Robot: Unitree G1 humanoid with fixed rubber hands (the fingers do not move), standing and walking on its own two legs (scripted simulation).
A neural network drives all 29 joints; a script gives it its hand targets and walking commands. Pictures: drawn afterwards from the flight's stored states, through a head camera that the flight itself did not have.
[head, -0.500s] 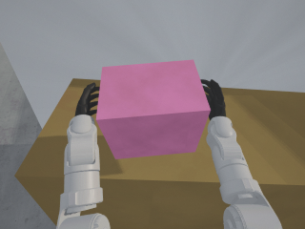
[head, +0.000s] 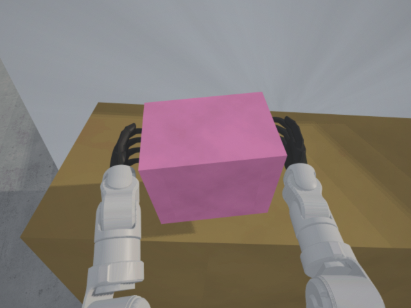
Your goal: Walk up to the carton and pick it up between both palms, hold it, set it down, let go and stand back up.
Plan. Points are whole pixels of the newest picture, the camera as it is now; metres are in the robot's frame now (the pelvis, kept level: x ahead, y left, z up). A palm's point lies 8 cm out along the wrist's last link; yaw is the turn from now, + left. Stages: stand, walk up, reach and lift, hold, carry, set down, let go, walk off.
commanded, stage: set down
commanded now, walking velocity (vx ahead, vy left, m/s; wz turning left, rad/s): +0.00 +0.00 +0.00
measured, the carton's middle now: (209, 160) +0.41 +0.00 +0.10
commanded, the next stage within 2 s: none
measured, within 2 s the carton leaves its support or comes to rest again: rests again in 1.00 s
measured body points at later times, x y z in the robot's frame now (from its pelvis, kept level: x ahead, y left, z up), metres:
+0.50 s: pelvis +0.00 -0.01 +0.00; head +0.00 +0.00 +0.45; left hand +0.37 +0.16 +0.10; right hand +0.40 -0.17 +0.12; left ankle +0.02 +0.15 -0.75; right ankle +0.00 -0.12 -0.75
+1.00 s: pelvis +0.00 -0.01 +0.00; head +0.03 -0.01 +0.45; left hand +0.38 +0.15 +0.08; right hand +0.41 -0.18 +0.07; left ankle +0.02 +0.15 -0.75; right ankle +0.00 -0.12 -0.75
